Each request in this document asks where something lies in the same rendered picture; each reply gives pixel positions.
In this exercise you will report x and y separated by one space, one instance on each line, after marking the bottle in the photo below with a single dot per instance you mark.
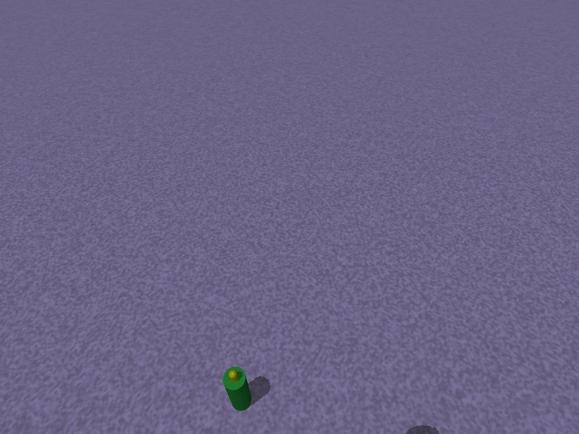
235 383

